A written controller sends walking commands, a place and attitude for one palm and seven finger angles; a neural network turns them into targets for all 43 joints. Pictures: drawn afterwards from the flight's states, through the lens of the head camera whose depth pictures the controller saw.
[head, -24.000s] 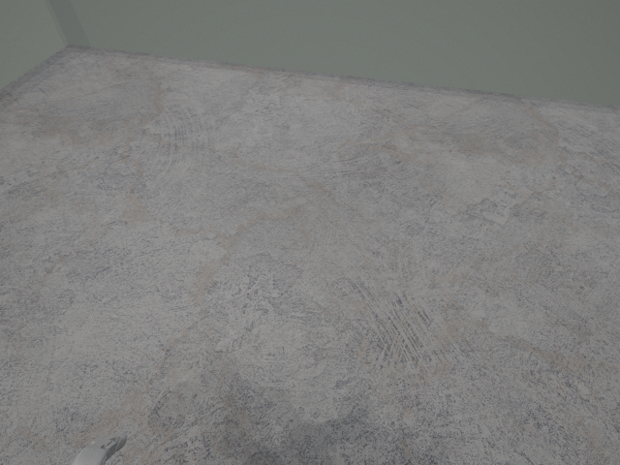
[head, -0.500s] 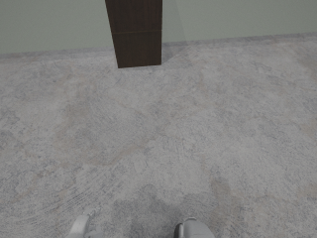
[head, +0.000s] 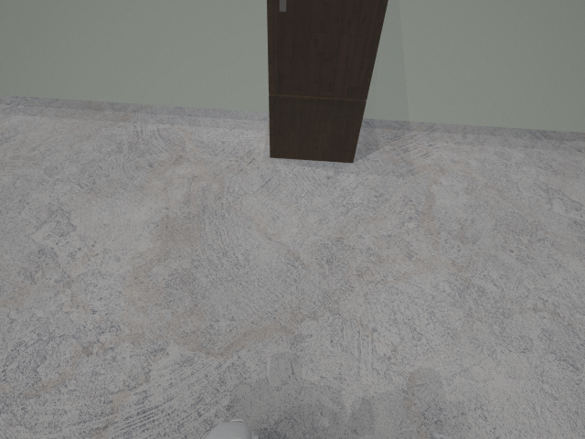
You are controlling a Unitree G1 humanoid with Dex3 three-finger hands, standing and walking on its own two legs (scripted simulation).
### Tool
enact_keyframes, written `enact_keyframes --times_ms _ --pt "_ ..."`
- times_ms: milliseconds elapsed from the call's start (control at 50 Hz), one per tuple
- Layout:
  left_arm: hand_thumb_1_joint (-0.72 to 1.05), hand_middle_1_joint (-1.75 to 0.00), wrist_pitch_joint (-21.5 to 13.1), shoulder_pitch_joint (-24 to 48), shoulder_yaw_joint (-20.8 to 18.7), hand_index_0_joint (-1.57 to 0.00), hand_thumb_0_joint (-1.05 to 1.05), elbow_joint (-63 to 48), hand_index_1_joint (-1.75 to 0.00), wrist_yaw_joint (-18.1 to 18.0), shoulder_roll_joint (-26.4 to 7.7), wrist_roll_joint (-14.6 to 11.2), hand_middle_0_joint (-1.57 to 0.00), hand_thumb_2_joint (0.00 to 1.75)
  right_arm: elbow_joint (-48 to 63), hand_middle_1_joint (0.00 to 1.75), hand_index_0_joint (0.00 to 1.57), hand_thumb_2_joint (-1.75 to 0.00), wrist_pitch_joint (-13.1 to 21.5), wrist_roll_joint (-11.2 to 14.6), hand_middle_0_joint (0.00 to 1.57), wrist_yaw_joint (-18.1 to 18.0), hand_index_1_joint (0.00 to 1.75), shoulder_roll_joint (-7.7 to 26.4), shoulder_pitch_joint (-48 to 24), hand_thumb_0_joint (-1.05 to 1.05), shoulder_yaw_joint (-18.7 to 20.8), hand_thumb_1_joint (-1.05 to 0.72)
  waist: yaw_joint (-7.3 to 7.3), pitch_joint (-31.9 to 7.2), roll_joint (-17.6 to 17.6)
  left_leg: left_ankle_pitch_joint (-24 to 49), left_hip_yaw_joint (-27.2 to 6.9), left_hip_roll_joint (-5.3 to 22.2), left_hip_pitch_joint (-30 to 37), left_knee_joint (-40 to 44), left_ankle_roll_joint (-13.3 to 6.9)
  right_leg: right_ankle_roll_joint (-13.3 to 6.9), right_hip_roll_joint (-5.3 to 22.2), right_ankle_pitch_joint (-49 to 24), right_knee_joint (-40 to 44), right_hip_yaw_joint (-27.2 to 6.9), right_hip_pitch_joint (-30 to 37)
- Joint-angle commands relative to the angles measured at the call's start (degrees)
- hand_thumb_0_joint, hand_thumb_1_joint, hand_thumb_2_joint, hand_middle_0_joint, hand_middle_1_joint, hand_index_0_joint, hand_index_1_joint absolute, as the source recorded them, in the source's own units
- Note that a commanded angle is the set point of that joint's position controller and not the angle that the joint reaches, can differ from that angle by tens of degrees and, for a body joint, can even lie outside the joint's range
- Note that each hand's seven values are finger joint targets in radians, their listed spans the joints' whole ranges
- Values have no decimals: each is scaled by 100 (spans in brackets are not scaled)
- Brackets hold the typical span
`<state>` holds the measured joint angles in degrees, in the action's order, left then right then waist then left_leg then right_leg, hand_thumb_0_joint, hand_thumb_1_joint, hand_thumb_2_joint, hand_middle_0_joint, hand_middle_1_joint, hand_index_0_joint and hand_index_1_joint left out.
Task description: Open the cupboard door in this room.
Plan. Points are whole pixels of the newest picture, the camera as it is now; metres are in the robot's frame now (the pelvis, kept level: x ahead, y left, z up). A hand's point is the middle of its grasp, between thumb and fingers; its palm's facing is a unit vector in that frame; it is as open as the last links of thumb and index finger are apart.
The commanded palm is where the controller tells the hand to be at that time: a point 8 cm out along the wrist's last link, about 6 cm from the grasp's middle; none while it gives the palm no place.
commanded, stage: turn or walk to find it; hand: left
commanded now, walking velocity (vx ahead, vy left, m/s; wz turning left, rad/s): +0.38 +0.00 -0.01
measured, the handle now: out of the picture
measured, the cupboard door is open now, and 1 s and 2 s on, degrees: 0 0 0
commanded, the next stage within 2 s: stand and wait in 0.36 s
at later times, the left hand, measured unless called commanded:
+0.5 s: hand (228, 312) +0.34 +0.17 -0.15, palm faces -0.08 -0.97 -0.24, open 7.4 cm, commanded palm none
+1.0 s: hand (244, 338) +0.31 +0.13 -0.18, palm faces +0.05 -0.99 -0.13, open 7.3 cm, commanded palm none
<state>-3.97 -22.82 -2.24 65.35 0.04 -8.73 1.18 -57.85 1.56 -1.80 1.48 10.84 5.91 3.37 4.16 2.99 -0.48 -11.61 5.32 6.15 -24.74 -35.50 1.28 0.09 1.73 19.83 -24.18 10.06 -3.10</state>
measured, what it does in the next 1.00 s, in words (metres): walks ahead: left foot, then right foot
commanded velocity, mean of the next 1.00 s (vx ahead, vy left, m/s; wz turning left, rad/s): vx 0.16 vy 0.00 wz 0.01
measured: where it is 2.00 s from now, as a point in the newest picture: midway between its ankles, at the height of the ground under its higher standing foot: (308, 413)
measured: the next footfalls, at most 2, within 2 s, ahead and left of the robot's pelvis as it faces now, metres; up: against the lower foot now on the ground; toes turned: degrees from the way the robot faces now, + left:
left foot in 0.04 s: +0.14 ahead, +0.13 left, +0.00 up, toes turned +8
right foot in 0.52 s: +0.34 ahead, -0.15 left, +0.00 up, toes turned -13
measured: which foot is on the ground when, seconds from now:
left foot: up 0.00-0.02, down 0.04-0.52, up 0.54-0.88, down 0.90-1.00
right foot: down 0.00-0.04, up 0.06-0.50, down 0.52-1.00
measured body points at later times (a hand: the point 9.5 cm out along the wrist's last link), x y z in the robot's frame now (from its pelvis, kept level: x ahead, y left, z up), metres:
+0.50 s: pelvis +0.20 -0.02 -0.01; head +0.22 -0.04 +0.44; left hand +0.34 +0.22 -0.13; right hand +0.10 -0.23 -0.17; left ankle +0.10 +0.12 -0.74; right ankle +0.30 -0.14 -0.73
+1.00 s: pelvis +0.31 -0.03 +0.00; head +0.31 -0.01 +0.45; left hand +0.31 +0.18 -0.17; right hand +0.36 -0.27 -0.14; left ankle +0.33 +0.08 -0.74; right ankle +0.31 -0.14 -0.73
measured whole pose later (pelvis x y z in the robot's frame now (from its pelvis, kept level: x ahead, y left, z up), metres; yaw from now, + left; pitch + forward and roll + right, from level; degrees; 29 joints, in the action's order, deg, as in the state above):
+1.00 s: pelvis +0.31 -0.03 +0.00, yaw -2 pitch -2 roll -1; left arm -0.4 -15.4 -0.9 65.7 -1.2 -8.7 0.4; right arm -62.8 1.2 -1.1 -1.4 8.9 10.6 1.2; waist 2.4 1.9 2.0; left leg -13.7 5.8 3.4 -12.8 -28.6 -0.1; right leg 0.1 3.3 14.5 -27.1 10.2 -10.1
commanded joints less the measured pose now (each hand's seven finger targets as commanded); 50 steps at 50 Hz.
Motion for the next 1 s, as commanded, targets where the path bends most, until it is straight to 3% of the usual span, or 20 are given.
enact_keyframes --times_ms 0,20,40,120,160,280,400,420,460,480,500,520,580,640,700,800,840,860,900,980 --pt "90 -30 -41 -89 -137 -20 0 -288 -30 -32 -659 -42 -20 90 -92 30 20 -90 276 -29 20 -93 30 746 1359 0 174 -90 -863 -683 -447 234 -506 311 2986 1077 -343 -311 813 -2128 -1643 -415 -1522" --pt "90 -30 -60 -152 -54 -20 0 -432 -30 18 -364 -84 -20 90 -274 30 20 -90 285 -64 20 -147 30 1360 2120 0 335 -90 -1079 -1205 -1660 680 -2346 1784 4229 1329 -962 -30 136 499 -3321 -17 -2963" --pt "90 -30 -88 269 -43 -20 0 -614 -30 -9 -489 -36 -20 90 -374 30 20 -90 217 2 20 -170 30 1443 2409 0 333 -90 -1196 -1071 -1386 978 -2660 2157 4077 1656 -1313 -66 143 1385 -4215 -492 -3462" --pt "90 -30 74 678 -138 -20 0 -542 -30 71 -390 36 -20 90 -119 30 20 -90 264 20 20 -211 30 620 1242 0 125 -90 -668 99 -623 66 -1516 1535 1947 2323 -941 12 749 240 -4424 -854 -3241" --pt "90 -30 190 464 -122 -20 0 -518 -30 87 -213 49 -20 90 -116 30 20 -90 308 37 20 -229 30 482 1165 0 93 -90 -464 101 -643 86 -957 1253 1646 2473 -833 79 732 -185 -4262 -771 -3058" --pt "90 -30 317 1129 -186 -20 0 -946 -30 156 -252 39 -20 90 -116 30 20 -90 357 46 20 -241 30 447 1383 0 147 -90 -411 422 -547 308 -526 1136 1654 2784 -981 244 883 -1007 -3428 -729 -3514" --pt "90 -30 211 1694 -120 -20 0 -1194 -30 153 -287 5 -20 90 -296 30 20 -90 284 5 20 -256 30 648 1598 0 175 -90 -529 227 -646 2177 -196 995 2101 1905 -850 160 515 -931 -1312 -298 -2533" --pt "90 -30 187 1500 -126 -20 0 -1134 -30 142 -345 10 -20 90 -323 30 20 -90 265 10 20 -259 30 691 1613 0 182 -90 -454 52 -626 2368 -175 1002 2114 1639 -783 100 424 -981 -1126 -226 -2122" --pt "90 -30 89 414 -188 -20 0 -764 -30 124 -637 35 -20 90 -362 30 20 -90 237 44 20 -234 30 735 1582 0 177 -90 52 -574 -241 2386 73 662 1935 381 -486 39 202 -1430 -431 -74 -604" --pt "90 -30 12 -281 -294 -20 0 -530 -30 74 -1076 67 -20 90 -363 30 20 -90 243 83 20 -180 30 562 1633 0 158 -90 344 -1015 536 1326 233 325 1024 -896 -300 -126 789 -1815 -319 -699 676" --pt "90 -30 -20 -837 -449 -20 0 -370 -30 14 -1725 66 -20 90 -197 30 20 -90 230 124 20 -151 30 128 1759 0 50 -90 433 -1347 2131 -1904 368 -483 -436 -2568 -89 -650 2323 -2578 82 -2751 1636" --pt "90 -30 12 -676 -404 -20 0 -416 -30 -29 -1771 -50 -20 90 -72 30 20 -90 128 146 20 -197 30 320 1566 0 50 -90 336 -1232 1676 -2398 -375 -383 -642 -3386 -127 -1011 2678 -2692 514 -3210 1160" --pt "90 -30 38 740 -257 -20 0 -763 -30 -83 -1117 -64 -20 90 -237 30 20 -90 48 102 20 -181 30 189 1311 0 59 -90 -167 -209 696 -1194 -621 142 -644 -3646 -76 -854 2183 -1603 881 -2190 -488" --pt "90 -30 -5 1076 -103 -20 0 -764 -30 -97 -724 -41 -20 90 -454 30 20 -90 -99 71 20 -184 30 -62 1717 0 -10 -90 -552 -297 787 -731 -414 119 143 -2708 92 -578 1624 -2501 936 -959 -1257" --pt "90 -30 1 987 -85 -20 0 -688 -30 -118 -559 -6 -20 90 -460 30 20 -90 -152 68 20 -185 30 -180 1672 0 -59 -90 -547 -328 885 -614 -218 25 453 -1786 185 -677 1410 -2746 950 -741 -1346" --pt "90 -30 99 879 -106 -20 0 -482 -30 -126 -749 -13 -20 90 -348 30 20 -90 -72 97 20 -205 30 -137 1153 0 -120 -90 -383 -342 829 -500 -119 -78 855 -201 225 -791 1435 -2137 786 -926 -987" --pt "90 -30 151 918 -61 -20 0 -387 -30 -134 -711 -61 -20 90 -423 30 20 -90 -24 94 20 -222 30 -64 1209 0 -145 -90 -482 -289 661 242 -66 -128 1648 775 220 -546 1239 -1426 581 -837 -1404" --pt "90 -30 179 864 -22 -20 0 -358 -30 -131 -604 -86 -20 90 -464 30 20 -90 32 98 20 -226 30 74 1272 0 -148 -90 -506 -336 222 712 -247 -15 2022 1138 183 -366 1018 -1164 337 -759 -1578" --pt "90 -30 250 574 39 -20 0 -327 -30 -137 -314 -94 -20 90 -413 30 20 -90 70 72 20 -274 30 471 1135 0 -118 -90 -353 -117 -822 1123 -957 774 1553 1582 -213 21 522 -540 92 -528 -1346" --pt "90 -30 301 366 105 -20 0 -80 -30 -133 -372 -56 -20 90 -374 30 20 -90 6 131 20 -324 30 346 658 0 -178 -90 -234 139 -884 307 -787 503 1020 2018 -243 128 539 -900 267 -525 -595"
